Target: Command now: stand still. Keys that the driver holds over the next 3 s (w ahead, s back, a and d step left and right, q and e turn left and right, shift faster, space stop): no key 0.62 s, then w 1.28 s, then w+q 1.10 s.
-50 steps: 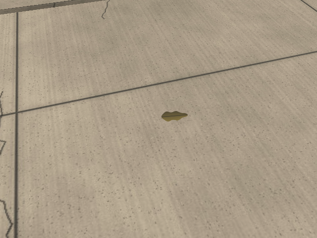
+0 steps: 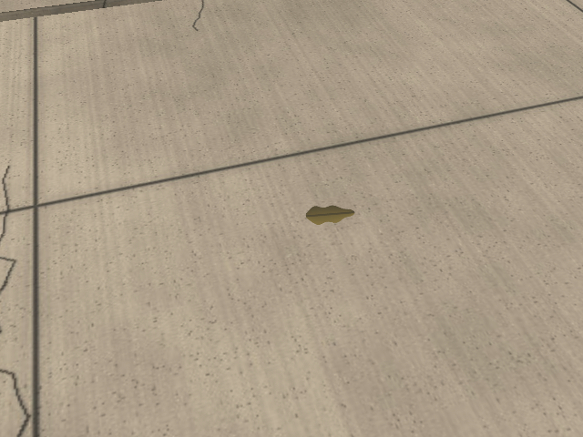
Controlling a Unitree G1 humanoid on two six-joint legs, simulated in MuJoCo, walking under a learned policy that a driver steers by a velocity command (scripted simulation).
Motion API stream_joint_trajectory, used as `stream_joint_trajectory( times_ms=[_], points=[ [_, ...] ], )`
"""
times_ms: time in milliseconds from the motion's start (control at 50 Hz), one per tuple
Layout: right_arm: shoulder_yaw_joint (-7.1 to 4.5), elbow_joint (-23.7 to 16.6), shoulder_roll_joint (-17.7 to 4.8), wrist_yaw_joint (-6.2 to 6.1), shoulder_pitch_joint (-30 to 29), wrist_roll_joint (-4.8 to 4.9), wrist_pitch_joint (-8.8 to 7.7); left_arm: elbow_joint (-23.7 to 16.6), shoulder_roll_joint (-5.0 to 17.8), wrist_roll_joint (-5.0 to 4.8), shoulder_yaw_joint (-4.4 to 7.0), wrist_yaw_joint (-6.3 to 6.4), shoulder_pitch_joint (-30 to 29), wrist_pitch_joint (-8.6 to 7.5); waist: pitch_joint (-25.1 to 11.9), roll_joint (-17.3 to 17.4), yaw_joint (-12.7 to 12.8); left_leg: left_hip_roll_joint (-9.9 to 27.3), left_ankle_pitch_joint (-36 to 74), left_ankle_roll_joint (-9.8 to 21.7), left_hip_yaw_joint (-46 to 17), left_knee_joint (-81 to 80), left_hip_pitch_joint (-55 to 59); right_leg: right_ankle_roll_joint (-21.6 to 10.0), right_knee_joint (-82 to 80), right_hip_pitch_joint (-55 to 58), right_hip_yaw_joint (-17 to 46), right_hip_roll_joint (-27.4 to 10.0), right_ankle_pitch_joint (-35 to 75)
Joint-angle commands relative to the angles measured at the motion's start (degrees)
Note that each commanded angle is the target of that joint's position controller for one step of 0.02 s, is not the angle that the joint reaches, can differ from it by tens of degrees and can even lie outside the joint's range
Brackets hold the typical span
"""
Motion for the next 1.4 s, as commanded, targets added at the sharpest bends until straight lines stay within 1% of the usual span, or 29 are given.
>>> stream_joint_trajectory(
  times_ms=[20, 620, 640, 660, 680, 700, 720, 740, 760, 800, 840, 900, 940, 960, 980, 1000, 1040, 1060, 1080, 1100, 1120, 1140, 1160, 1180, 1200, 1220, 1260, 1320, 1400],
  points=[
    [-0.6, -0.25, -4.39, -0.15, 4.59, 0.0, -0.22, -0.34, 4.23, -0.01, 0.49, 0.16, 3.2, -0.17, 3.02, 0.53, 0.02, 8.7, 12.79, 0.16, -6.35, -3.53, -4.72, -1.48, -1.46, 1.52, 5.62, -6.57, 7.98],
    [-0.68, -0.1, -3.72, -0.43, 7.47, 0.1, -0.39, -0.02, 3.2, -0.2, 0.24, 0.49, 5.05, -0.07, 3.36, 0.79, -0.17, 9.02, 21.03, -0.28, -6.49, -3.42, -2.7, -0.53, 0.72, 0.45, 4.34, -6.63, 7.72],
    [-0.6, 0.0, -3.48, -0.39, 7.93, 0.01, -0.41, 0.04, 2.85, -0.12, 0.13, 0.49, 5.26, -0.01, 2.3, 0.78, -0.4, 8.72, 16.27, -0.11, -6.66, -4.42, -2.21, -0.56, 0.49, 0.78, 4.12, -6.29, 5.27],
    [-0.79, 0.01, -3.86, -0.32, 8.17, -0.1, -0.35, -0.21, 2.9, 0.07, 0.17, 0.46, 4.73, 0.07, 2.8, 0.99, -0.76, 8.31, 8.95, 0.43, -7.28, -5.61, -2.39, -0.68, 1.18, -0.07, 3.54, -5.5, 2.0],
    [-1.4, 0.04, -5.27, -0.25, 8.85, -0.13, -0.14, -0.83, 3.25, 0.36, 0.36, 0.34, 3.83, 0.13, 3.8, 2.21, -1.43, 8.42, -1.42, 1.7, -8.98, -7.14, -2.48, -0.96, 3.84, -2.43, 1.95, -3.86, -3.06],
    [-2.17, 0.05, -6.91, -0.17, 9.94, -0.09, 0.08, -1.77, 3.68, 0.81, 0.63, 0.07, 2.27, 0.12, 5.51, 4.28, -2.36, 10.07, -11.95, 3.86, -12.42, -9.0, -1.98, -1.18, 8.03, -6.96, -0.39, -1.8, -8.99],
    [-2.75, 0.07, -7.91, -0.02, 11.1, -0.15, 0.28, -2.95, 4.05, 1.45, 0.85, -0.36, 0.53, 0.05, 8.34, 6.09, -3.14, 13.19, -20.14, 6.44, -16.53, -11.28, -2.09, -1.49, 11.61, -12.25, -2.5, -0.79, -13.17],
    [-3.11, 0.13, -8.02, 0.19, 12.35, -0.31, 0.29, -4.23, 4.06, 1.94, 0.95, -0.79, -1.51, -0.22, 11.38, 6.48, -4.03, 16.17, -23.9, 8.72, -19.85, -13.22, -2.15, -1.71, 14.71, -16.85, -3.91, -1.43, -15.06],
    [-3.33, 0.38, -7.69, 0.36, 13.98, -0.64, -0.02, -5.67, 4.22, 2.12, 1.13, -1.19, -3.93, -0.67, 13.6, 6.02, -4.96, 18.63, -22.92, 10.52, -22.27, -14.5, -1.44, -1.74, 18.79, -21.17, -4.07, -3.12, -16.1],
    [-3.78, 0.62, -7.8, 0.52, 15.89, -1.05, -1.11, -7.66, 4.52, 2.07, 1.6, -1.9, -6.01, -1.85, 14.4, 3.04, -4.67, 20.6, -14.34, 12.14, -22.57, -14.7, 3.61, -1.72, 24.02, -28.5, -3.32, -5.5, -15.27],
    [-4.04, 0.12, -7.99, 0.66, 15.62, -0.79, -2.23, -8.92, 4.84, 1.71, 2.13, -2.54, -6.64, -2.97, 12.47, 1.86, -3.74, 19.59, -4.38, 11.68, -19.19, -13.73, 7.51, -1.52, 24.21, -30.1, -3.42, -6.12, -12.78],
    [-4.16, -0.57, -8.11, 0.68, 15.04, -0.84, -3.48, -11.04, 5.53, 1.39, 2.98, -3.43, -9.03, -3.47, 9.75, 3.02, -3.13, 17.3, 8.11, 10.5, -13.25, -11.56, 7.28, -1.27, 23.12, -27.24, -4.78, -5.38, -6.79],
    [-4.17, -0.85, -8.44, 0.81, 14.71, -0.87, -3.9, -12.68, 5.19, 1.27, 3.16, -3.79, -10.59, -3.39, 9.38, 4.62, -2.78, 16.34, 15.11, 9.61, -10.34, -9.32, 4.57, -1.59, 21.25, -23.74, -6.14, -4.45, -5.43],
    [-4.19, -0.74, -8.53, 0.67, 14.62, -1.05, -4.24, -13.75, 5.26, 1.09, 3.31, -3.88, -12.39, -3.38, 9.76, 5.0, -2.82, 16.67, 17.64, 8.93, -9.96, -8.63, 5.11, -1.73, 19.86, -24.02, -4.05, -5.54, -1.38],
    [-4.18, -0.92, -8.63, 0.62, 13.89, -1.17, -4.55, -14.56, 5.7, 0.71, 3.54, -3.91, -13.54, -3.49, 10.11, 5.12, -2.9, 15.75, 19.01, 8.3, -8.79, -7.74, 5.85, -1.77, 17.2, -24.43, -3.6, -5.57, 1.49],
    [-4.26, -1.21, -9.17, 0.75, 13.17, -1.15, -4.72, -15.22, 6.0, 0.76, 3.61, -3.89, -13.72, -3.66, 9.82, 5.47, -2.76, 15.5, 22.26, 7.7, -7.74, -6.4, 5.19, -2.16, 14.74, -21.88, -4.46, -4.81, 1.95],
    [-4.49, -1.84, -10.62, 1.01, 10.9, -0.97, -5.09, -14.84, 6.65, 0.59, 4.15, -3.51, -10.03, -3.82, 7.53, 5.15, -0.6, 14.69, 33.91, 5.54, -5.24, -0.85, 1.26, -3.5, 9.67, -9.73, -4.76, -3.21, 4.61],
    [-4.68, -1.66, -11.45, 1.1, 10.91, -0.85, -5.03, -14.21, 7.66, 0.43, 4.75, -3.14, -7.74, -3.64, 5.88, 4.03, -0.02, 13.83, 36.6, 4.88, -4.59, 3.24, 1.39, -3.81, 8.24, -5.45, -6.21, -1.6, 5.63],
    [-4.18, -1.23, -9.4, 1.78, 13.64, -0.44, -4.69, -12.77, 9.52, 0.75, 5.64, -2.78, -3.9, -3.95, 3.21, -0.13, 0.65, 10.56, 38.61, 3.34, -2.24, 12.05, 0.36, -4.73, 6.49, 0.4, -7.8, 1.37, 3.32],
    [-4.15, -0.76, -10.17, 2.2, 14.24, 0.03, -4.33, -10.84, 9.8, 1.35, 6.34, -2.75, 2.6, -4.35, -0.34, -1.25, 3.55, 8.14, 33.1, 2.01, -0.26, 23.24, -5.86, -5.87, 3.27, 11.32, -6.54, 0.52, 2.34],
    [-4.12, -1.69, -10.61, 2.28, 11.75, 0.78, -4.32, -8.26, 12.26, 2.14, 7.49, -2.71, 11.51, -4.39, -4.33, -5.03, 8.12, 4.41, 17.39, 0.51, 1.67, 39.32, -17.42, -8.41, 0.6, 23.1, 3.38, -7.15, -3.15],
    [-3.37, -4.24, -7.17, 2.02, 10.47, 1.71, -4.69, -7.06, 14.21, 3.06, 7.75, -2.98, 15.47, -4.42, -9.36, -11.21, 7.14, 1.58, -10.33, 0.3, 0.29, 56.22, -25.62, -11.77, -2.15, 27.22, 21.92, -20.37, 0.83],
    [-3.64, -5.45, -8.47, 1.79, 7.67, 1.35, -4.88, -8.69, 13.76, 2.3, 7.35, -3.0, 10.57, -4.46, -5.15, -4.65, 4.4, 4.06, -7.46, 1.11, -3.88, 57.43, -26.5, -11.8, -5.48, 18.87, 24.29, -21.78, 1.81],
    [-3.53, -5.96, -7.68, 2.1, 5.21, 0.83, -5.09, -9.81, 12.19, 1.98, 6.78, -2.81, 5.28, -4.8, 0.46, -2.99, 2.76, 5.98, -3.92, 0.87, -3.84, 54.83, -27.61, -12.69, -7.48, 12.42, 21.03, -21.02, 5.13],
    [-3.43, -6.33, -6.8, 2.42, 3.16, -0.17, -4.9, -9.58, 10.37, 1.94, 6.19, -2.64, 3.64, -5.35, 4.17, -1.61, 1.74, 7.51, -2.62, 0.57, -3.49, 51.29, -27.86, -11.89, -8.68, 8.49, 17.16, -18.82, 9.63],
    [-3.73, -6.55, -7.18, 2.68, 2.06, -0.98, -4.37, -9.1, 8.55, 1.91, 5.53, -2.41, 3.64, -6.02, 4.96, -1.84, 1.13, 8.17, -2.09, 0.15, -2.83, 47.74, -27.41, -11.05, -9.25, 7.22, 13.46, -16.65, 13.7],
    [-3.97, -6.71, -6.55, 3.31, 1.45, -1.51, -3.18, -7.42, 6.37, 1.57, 4.59, -2.13, 6.43, -7.13, 4.96, -3.09, 0.02, 8.07, -0.99, -0.55, -1.04, 44.05, -26.18, -10.4, -10.19, 6.39, 8.42, -14.32, 20.37],
    [-4.13, -9.36, -5.5, 4.14, -4.67, -1.82, -2.88, -5.78, 6.88, 0.7, 4.12, -1.77, 9.54, -8.17, 5.95, -3.2, -0.85, 7.53, 4.41, -1.33, 1.42, 37.01, -29.41, -9.76, -11.22, 7.02, 4.39, -12.19, 24.54],
    [-3.32, -13.4, -4.75, 4.63, -14.73, -0.92, -3.97, -6.11, 6.31, 0.51, 3.26, -1.54, 9.07, -8.22, 8.31, -2.93, -0.08, 5.54, 17.46, -1.63, 5.07, 17.0, -22.9, -9.15, -11.91, 0.85, -0.43, -9.5, 26.61]
  ],
)
Next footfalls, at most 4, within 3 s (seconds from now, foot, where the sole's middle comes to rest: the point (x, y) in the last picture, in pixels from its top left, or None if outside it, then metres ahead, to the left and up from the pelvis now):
1.04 right None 0.27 -0.14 -0.80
1.56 left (307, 408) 0.62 -0.01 -0.83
2.06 right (390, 324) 0.86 -0.24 -0.83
2.60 left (304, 256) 1.09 -0.01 -0.83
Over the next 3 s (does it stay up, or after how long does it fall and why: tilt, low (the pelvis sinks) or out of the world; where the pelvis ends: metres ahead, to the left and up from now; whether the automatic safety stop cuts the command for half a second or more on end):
stays up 1.16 -0.02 -0.05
